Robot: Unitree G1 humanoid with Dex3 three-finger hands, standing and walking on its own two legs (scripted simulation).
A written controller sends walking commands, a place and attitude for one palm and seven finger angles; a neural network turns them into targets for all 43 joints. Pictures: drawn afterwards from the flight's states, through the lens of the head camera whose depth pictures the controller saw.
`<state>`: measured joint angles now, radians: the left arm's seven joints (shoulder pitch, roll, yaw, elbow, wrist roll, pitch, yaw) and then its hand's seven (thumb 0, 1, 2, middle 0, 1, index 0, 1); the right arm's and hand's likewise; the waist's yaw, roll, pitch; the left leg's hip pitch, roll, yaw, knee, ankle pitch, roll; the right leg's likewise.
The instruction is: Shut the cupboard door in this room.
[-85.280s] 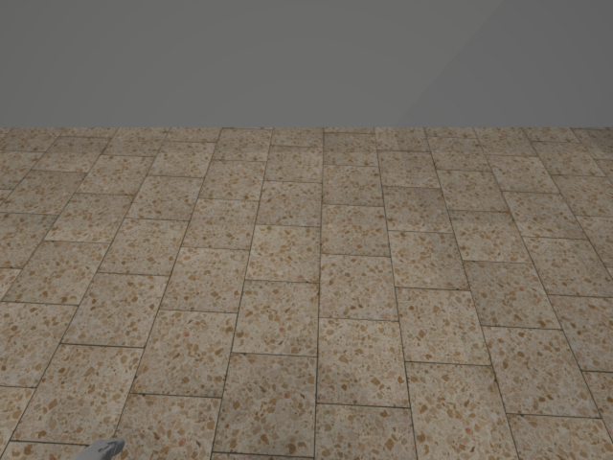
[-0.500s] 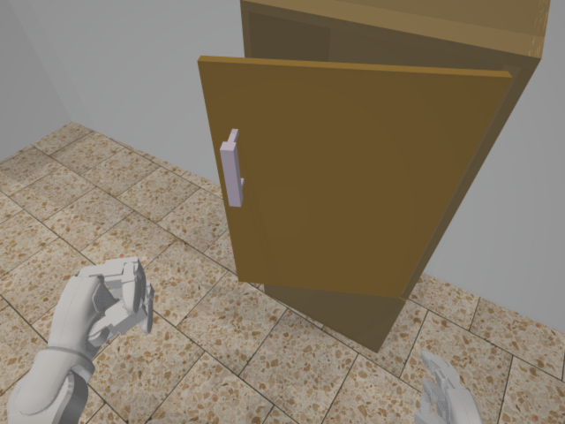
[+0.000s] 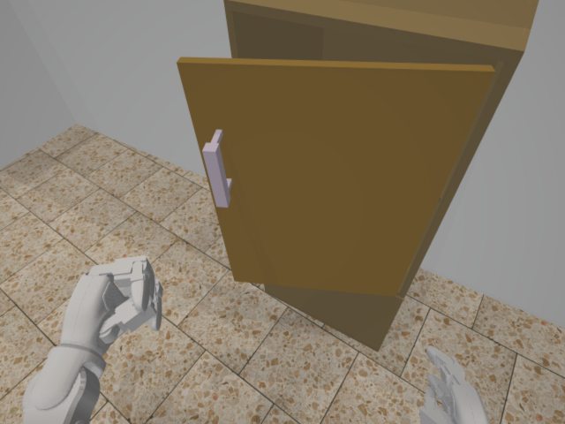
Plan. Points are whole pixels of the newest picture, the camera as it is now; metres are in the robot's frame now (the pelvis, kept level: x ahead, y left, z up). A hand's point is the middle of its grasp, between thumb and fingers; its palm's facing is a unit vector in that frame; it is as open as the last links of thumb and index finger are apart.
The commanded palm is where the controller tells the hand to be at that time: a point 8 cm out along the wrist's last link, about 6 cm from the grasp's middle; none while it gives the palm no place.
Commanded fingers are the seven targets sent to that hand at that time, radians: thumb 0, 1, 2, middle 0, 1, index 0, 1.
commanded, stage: bring the fist close to the handle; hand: left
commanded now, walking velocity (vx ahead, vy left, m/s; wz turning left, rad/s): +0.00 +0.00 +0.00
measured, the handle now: (220, 169) +0.49 +0.15 +0.10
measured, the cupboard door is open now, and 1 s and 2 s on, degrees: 24 24 16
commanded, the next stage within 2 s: push the door shut along its arc in 1.28 s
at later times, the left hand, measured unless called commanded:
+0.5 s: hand (200, 244) +0.33 +0.14 +0.10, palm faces -0.07 -1.00 -0.02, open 3.1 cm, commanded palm +0.31 +0.19 +0.10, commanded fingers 0.00 0.90 0.90 -1.30 -1.50 -1.30 -1.50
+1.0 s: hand (232, 206) +0.40 +0.11 +0.11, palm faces -0.06 -1.00 +0.00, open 3.1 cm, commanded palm +0.36 +0.17 +0.10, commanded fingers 0.00 0.90 0.90 -1.30 -1.50 -1.30 -1.50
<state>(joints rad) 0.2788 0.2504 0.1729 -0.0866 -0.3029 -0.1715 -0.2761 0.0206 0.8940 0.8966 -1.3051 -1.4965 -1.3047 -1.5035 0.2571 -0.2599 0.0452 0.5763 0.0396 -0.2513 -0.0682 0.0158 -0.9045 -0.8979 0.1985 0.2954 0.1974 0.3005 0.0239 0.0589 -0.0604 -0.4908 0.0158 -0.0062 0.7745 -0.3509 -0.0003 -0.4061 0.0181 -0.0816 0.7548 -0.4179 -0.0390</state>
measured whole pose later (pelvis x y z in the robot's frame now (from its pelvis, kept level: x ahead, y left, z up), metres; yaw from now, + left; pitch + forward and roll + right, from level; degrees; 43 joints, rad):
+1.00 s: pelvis +0.00 +0.01 +0.00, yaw -3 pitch +7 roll +0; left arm -0.38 0.16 0.11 0.51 -0.16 -0.19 -0.05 0.02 0.90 0.90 -1.30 -1.50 -1.30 -1.50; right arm 0.29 -0.24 0.02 0.63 0.03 -0.07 -0.01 0.01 -0.91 -0.90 0.20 0.30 0.20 0.30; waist -0.03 0.03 -0.07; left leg -0.50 0.02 0.05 0.72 -0.33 0.01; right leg -0.45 0.02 -0.02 0.73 -0.39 -0.03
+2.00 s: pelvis -0.01 +0.01 -0.01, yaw -2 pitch +12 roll +0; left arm -0.84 0.30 0.16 1.07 -0.17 -0.32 -0.23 0.02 0.90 0.90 -1.30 -1.50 -1.31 -1.50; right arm 0.36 -0.28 0.01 0.69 0.03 -0.05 -0.02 0.01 -0.91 -0.90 0.20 0.29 0.20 0.30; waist -0.10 0.03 -0.07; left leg -0.67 0.02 0.03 0.80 -0.34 0.01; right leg -0.61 0.02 -0.05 0.80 -0.40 -0.03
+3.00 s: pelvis +0.00 +0.02 -0.04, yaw -2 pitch +23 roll -3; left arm -1.33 0.45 0.17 1.34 -0.09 -0.21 -0.35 0.00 0.94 0.96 -1.30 -1.50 -1.30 -1.50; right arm 0.42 -0.28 0.02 0.72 -0.02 -0.06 -0.01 0.01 -0.91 -0.90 0.20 0.30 0.20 0.30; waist -0.24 0.05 -0.08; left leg -0.99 0.03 0.00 0.98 -0.39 0.02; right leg -0.90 0.03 -0.07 0.93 -0.44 -0.02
